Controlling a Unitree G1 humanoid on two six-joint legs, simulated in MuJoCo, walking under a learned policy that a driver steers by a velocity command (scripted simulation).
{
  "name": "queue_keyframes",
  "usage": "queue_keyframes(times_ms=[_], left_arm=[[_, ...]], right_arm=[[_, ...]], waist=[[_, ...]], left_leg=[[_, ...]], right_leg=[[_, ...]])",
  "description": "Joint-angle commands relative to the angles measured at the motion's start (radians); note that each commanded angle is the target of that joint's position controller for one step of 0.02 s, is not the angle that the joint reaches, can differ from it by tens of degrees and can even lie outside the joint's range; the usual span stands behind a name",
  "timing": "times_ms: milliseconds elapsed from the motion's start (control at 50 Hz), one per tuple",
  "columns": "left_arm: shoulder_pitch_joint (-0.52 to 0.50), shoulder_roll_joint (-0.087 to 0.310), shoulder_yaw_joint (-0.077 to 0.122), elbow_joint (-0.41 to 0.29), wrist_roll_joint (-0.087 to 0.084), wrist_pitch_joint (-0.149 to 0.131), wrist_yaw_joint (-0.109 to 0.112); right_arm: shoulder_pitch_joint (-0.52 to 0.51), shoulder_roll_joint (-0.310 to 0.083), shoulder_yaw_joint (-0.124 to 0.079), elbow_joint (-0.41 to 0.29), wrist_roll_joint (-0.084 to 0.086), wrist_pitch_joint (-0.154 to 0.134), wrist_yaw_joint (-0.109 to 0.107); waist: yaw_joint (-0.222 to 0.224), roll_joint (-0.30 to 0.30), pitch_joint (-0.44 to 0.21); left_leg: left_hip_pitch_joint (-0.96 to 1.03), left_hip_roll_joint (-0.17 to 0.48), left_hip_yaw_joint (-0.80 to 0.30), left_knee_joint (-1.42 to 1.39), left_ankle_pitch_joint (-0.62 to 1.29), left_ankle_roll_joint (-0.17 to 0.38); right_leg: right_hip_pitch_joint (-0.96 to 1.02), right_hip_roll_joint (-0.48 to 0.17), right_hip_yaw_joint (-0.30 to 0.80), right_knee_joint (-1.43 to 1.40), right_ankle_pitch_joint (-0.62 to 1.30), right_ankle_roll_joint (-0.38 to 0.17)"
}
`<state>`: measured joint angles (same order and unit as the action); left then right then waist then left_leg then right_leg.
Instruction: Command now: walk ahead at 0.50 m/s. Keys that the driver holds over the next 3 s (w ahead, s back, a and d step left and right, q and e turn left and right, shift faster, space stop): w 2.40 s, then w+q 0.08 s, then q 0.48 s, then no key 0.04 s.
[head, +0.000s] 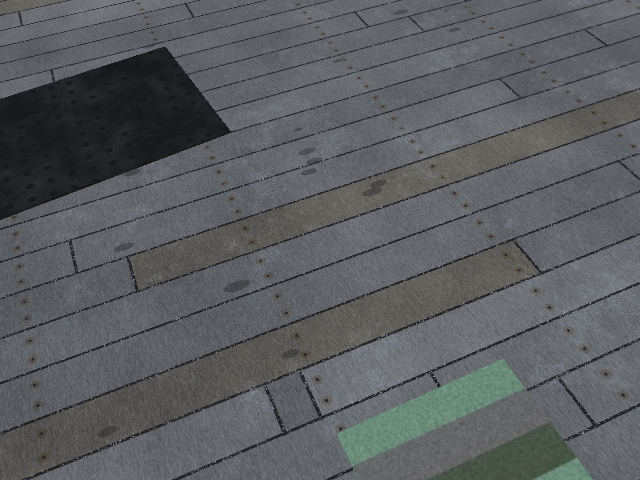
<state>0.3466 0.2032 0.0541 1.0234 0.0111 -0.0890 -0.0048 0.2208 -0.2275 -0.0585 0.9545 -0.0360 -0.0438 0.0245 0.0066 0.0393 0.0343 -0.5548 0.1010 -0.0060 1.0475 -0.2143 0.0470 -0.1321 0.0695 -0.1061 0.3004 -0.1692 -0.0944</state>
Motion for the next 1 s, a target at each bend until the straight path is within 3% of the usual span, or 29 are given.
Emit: queue_keyframes(times_ms=[20, 140, 220, 260, 280, 300, 320, 340, 360, 380, 400, 440, 480, 520, 540, 620, 660, 720, 780, 820, 840, 860, 880, 900, 920, 940, 960, 980, 1000], left_arm=[[0.043, 0.11, 0.014, -0.031, -0.003, -0.019, 0.003], [0.138, 0.106, 0.006, -0.003, 0.0, -0.017, 0.007], [0.168, 0.121, 0.009, 0.019, 0.011, -0.01, 0.019], [0.137, 0.135, 0.013, 0.019, 0.015, -0.008, 0.024], [0.121, 0.144, 0.016, 0.019, 0.016, -0.006, 0.025], [0.101, 0.145, 0.016, 0.017, 0.013, -0.001, 0.023], [0.096, 0.125, 0.007, -0.001, 0.006, -0.001, 0.02], [0.201, 0.026, -0.015, -0.032, -0.04, -0.001, 0.007], [0.175, 0.097, 0.007, -0.021, -0.015, -0.001, 0.008], [0.081, 0.116, 0.017, -0.047, -0.005, 0.003, 0.007], [0.024, 0.102, 0.013, -0.06, 0.001, -0.004, 0.003], [0.037, 0.067, 0.01, -0.053, 0.021, 0.016, -0.006], [0.041, 0.05, 0.008, -0.05, 0.028, 0.038, -0.018], [-0.01, 0.049, 0.009, -0.066, 0.026, 0.051, -0.024], [-0.051, 0.049, 0.007, -0.087, 0.028, 0.054, -0.025], [-0.208, 0.064, 0.007, -0.134, 0.018, 0.055, -0.027], [-0.279, 0.039, -0.007, -0.165, 0.014, 0.05, -0.028], [-0.367, 0.048, -0.01, -0.191, 0.013, 0.045, -0.026], [-0.402, 0.061, -0.008, -0.215, 0.013, 0.036, -0.025], [-0.347, 0.074, -0.001, -0.21, 0.011, 0.027, -0.019], [-0.269, 0.088, 0.008, -0.186, 0.013, 0.022, -0.013], [-0.116, 0.101, 0.019, -0.134, 0.017, 0.014, -0.005], [0.065, 0.155, 0.039, -0.082, 0.037, 0.004, 0.006], [0.176, 0.272, 0.07, -0.072, 0.059, 0.003, 0.012], [0.113, 0.253, 0.067, -0.077, 0.022, 0.019, 0.001], [-0.008, 0.208, 0.054, -0.093, 0.003, 0.023, -0.002], [-0.06, 0.136, 0.033, -0.1, 0.004, 0.015, -0.008], [-0.096, 0.107, 0.025, -0.096, 0.002, 0.011, -0.005], [-0.108, 0.079, 0.015, -0.087, -0.003, 0.006, -0.001]], right_arm=[[-0.017, -0.034, -0.003, -0.051, 0.001, 0.009, 0.005], [-0.213, -0.021, 0.013, -0.115, 0.012, 0.001, 0.007], [-0.268, -0.037, 0.011, -0.148, 0.013, -0.009, 0.005], [-0.219, -0.049, 0.005, -0.142, 0.013, -0.018, 0.0], [-0.142, -0.062, -0.004, -0.119, 0.012, -0.023, -0.007], [0.009, -0.077, -0.016, -0.067, 0.007, -0.032, -0.015], [0.193, -0.131, -0.035, -0.015, -0.014, -0.042, -0.026], [0.304, -0.249, -0.066, -0.005, -0.034, -0.043, -0.031], [0.242, -0.23, -0.063, -0.01, 0.002, -0.027, -0.02], [0.124, -0.184, -0.05, -0.025, 0.021, -0.024, -0.017], [0.072, -0.113, -0.029, -0.032, 0.02, -0.032, -0.012], [0.025, -0.056, -0.011, -0.019, 0.027, -0.04, -0.019], [0.068, -0.053, -0.006, 0.005, 0.023, -0.055, -0.021], [0.102, -0.079, -0.011, 0.019, 0.027, -0.062, -0.024], [0.124, -0.101, -0.014, 0.024, 0.028, -0.065, -0.024], [0.194, -0.077, -0.004, 0.042, 0.03, -0.061, -0.024], [0.231, -0.088, -0.003, 0.053, 0.028, -0.063, -0.024], [0.285, -0.076, 0.001, 0.074, 0.022, -0.06, -0.03], [0.3, -0.091, -0.002, 0.089, 0.015, -0.055, -0.038], [0.263, -0.11, -0.008, 0.088, 0.01, -0.053, -0.044], [0.246, -0.119, -0.01, 0.087, 0.009, -0.051, -0.045], [0.225, -0.122, -0.011, 0.084, 0.012, -0.046, -0.043], [0.22, -0.102, -0.003, 0.067, 0.02, -0.045, -0.04], [0.327, -0.003, 0.019, 0.036, 0.066, -0.046, -0.026], [0.305, -0.072, -0.002, 0.047, 0.041, -0.045, -0.027], [0.215, -0.091, -0.012, 0.023, 0.03, -0.041, -0.027], [0.158, -0.076, -0.009, 0.01, 0.023, -0.048, -0.023], [0.153, -0.048, -0.006, 0.012, 0.02, -0.042, -0.019], [0.168, -0.041, -0.005, 0.016, 0.004, -0.028, -0.014]], waist=[[-0.016, -0.094, 0.047], [0.04, -0.099, 0.065], [0.044, -0.102, 0.076], [0.006, -0.114, 0.056], [-0.027, -0.119, 0.015], [-0.094, -0.093, -0.061], [-0.155, -0.047, -0.174], [-0.132, 0.179, -0.323], [-0.115, 0.127, -0.33], [-0.068, 0.051, -0.167], [-0.052, -0.014, -0.067], [0.01, 0.019, -0.01], [0.025, 0.026, -0.007], [0.03, 0.003, 0.003], [0.024, 0.028, 0.02], [-0.014, -0.001, 0.044], [-0.03, 0.035, 0.064], [-0.062, 0.015, 0.071], [-0.061, 0.018, 0.075], [-0.017, 0.04, 0.053], [0.017, 0.042, 0.011], [0.083, 0.018, -0.064], [0.145, -0.029, -0.175], [0.119, -0.253, -0.324], [0.101, -0.201, -0.334], [0.051, -0.126, -0.167], [0.036, -0.06, -0.063], [0.001, -0.08, -0.033], [-0.026, -0.096, -0.005]], left_leg=[[-0.102, 0.033, 0.018, -0.088, 0.097, -0.031], [-0.094, -0.01, 0.076, -0.362, 0.217, -0.029], [-0.08, -0.036, 0.081, -0.454, 0.154, 0.011], [0.012, -0.067, 0.09, -0.5, 0.079, 0.045], [0.118, -0.101, 0.105, -0.52, 0.046, 0.064], [0.296, -0.135, 0.126, -0.586, 0.081, 0.087], [0.568, -0.037, 0.019, -0.588, 0.072, 0.129], [0.884, 0.276, -0.457, -0.659, -0.058, 0.258], [0.848, 0.316, -0.664, -0.777, -0.05, 0.277], [0.703, 0.274, -0.494, -0.781, -0.103, 0.242], [0.564, 0.23, -0.378, -0.809, 0.024, 0.207], [0.403, 0.146, -0.231, -0.884, 0.025, 0.153], [0.368, 0.119, -0.172, -0.902, 0.135, 0.156], [0.383, 0.092, -0.115, -0.929, 0.143, 0.151], [0.379, 0.11, -0.118, -0.944, 0.151, 0.167], [0.476, 0.07, -0.061, -0.957, 0.228, 0.147], [0.487, 0.084, -0.041, -0.942, 0.338, 0.147], [0.578, 0.08, -0.017, -0.924, 0.403, 0.144], [0.67, 0.116, -0.014, -0.878, 0.503, 0.144], [0.684, 0.135, -0.003, -0.795, 0.679, 0.128], [0.686, 0.128, 0.01, -0.701, 0.815, 0.114], [0.655, 0.094, 0.041, -0.528, 0.851, 0.096], [0.485, 0.052, 0.067, -0.289, 0.647, 0.076], [0.117, -0.11, 0.127, 0.12, 0.107, 0.022], [-0.007, -0.165, -0.017, 0.261, -0.297, 0.038], [-0.069, -0.095, -0.052, 0.283, -0.214, 0.049], [-0.051, -0.057, -0.056, 0.22, -0.136, 0.051], [-0.022, -0.028, -0.041, 0.161, -0.095, 0.046], [0.029, -0.007, -0.038, 0.114, -0.071, 0.034]], right_leg=[[0.003, -0.27, 0.208, -0.206, 0.168, -0.119], [0.115, -0.249, 0.138, -0.191, 0.307, -0.1], [0.236, -0.295, 0.135, -0.134, 0.428, -0.1], [0.26, -0.307, 0.117, -0.051, 0.608, -0.081], [0.257, -0.299, 0.105, 0.043, 0.742, -0.068], [0.225, -0.264, 0.072, 0.217, 0.788, -0.049], [0.054, -0.221, 0.045, 0.459, 0.589, -0.029], [-0.316, -0.058, -0.016, 0.868, 0.051, 0.025], [-0.439, -0.006, 0.126, 1.009, -0.34, 0.01], [-0.499, -0.076, 0.16, 1.03, -0.26, -0.001], [-0.481, -0.114, 0.165, 0.969, -0.182, -0.003], [-0.398, -0.163, 0.148, 0.863, -0.12, 0.013], [-0.365, -0.166, 0.13, 0.829, -0.096, 0.032], [-0.421, -0.178, 0.111, 0.785, -0.035, 0.049], [-0.451, -0.193, 0.108, 0.738, -0.005, 0.06], [-0.55, -0.189, 0.075, 0.574, 0.115, 0.085], [-0.528, -0.185, 0.059, 0.46, 0.147, 0.084], [-0.525, -0.148, 0.027, 0.359, 0.17, 0.068], [-0.511, -0.126, 0.022, 0.293, 0.11, 0.035], [-0.408, -0.102, 0.021, 0.251, 0.036, 0.0], [-0.307, -0.066, 0.006, 0.231, 0.001, -0.019], [-0.131, -0.034, -0.013, 0.163, 0.036, -0.042], [0.14, -0.129, 0.091, 0.158, 0.028, -0.082], [0.456, -0.442, 0.565, 0.092, -0.103, -0.21], [0.421, -0.485, 0.782, -0.031, -0.103, -0.229], [0.273, -0.444, 0.611, -0.037, -0.165, -0.193], [0.131, -0.399, 0.494, -0.067, -0.042, -0.157], [0.052, -0.354, 0.409, -0.108, -0.061, -0.128], [-0.03, -0.314, 0.345, -0.143, -0.04, -0.101]])
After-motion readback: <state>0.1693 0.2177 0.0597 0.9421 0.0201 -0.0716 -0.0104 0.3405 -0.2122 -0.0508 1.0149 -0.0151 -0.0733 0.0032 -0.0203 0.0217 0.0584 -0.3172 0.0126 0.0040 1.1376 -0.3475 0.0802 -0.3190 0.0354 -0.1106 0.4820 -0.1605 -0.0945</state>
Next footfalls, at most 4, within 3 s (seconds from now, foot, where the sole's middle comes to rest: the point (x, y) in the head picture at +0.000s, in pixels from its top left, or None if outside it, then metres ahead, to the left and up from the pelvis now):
0.32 left None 0.34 0.12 -0.78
0.88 right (377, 412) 0.65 -0.06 -0.78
1.44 left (301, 298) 0.96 0.12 -0.78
2.02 right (367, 211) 1.26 -0.06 -0.78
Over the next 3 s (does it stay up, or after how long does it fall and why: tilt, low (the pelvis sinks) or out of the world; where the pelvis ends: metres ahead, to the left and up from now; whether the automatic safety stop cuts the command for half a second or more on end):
stays up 1.50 0.06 0.00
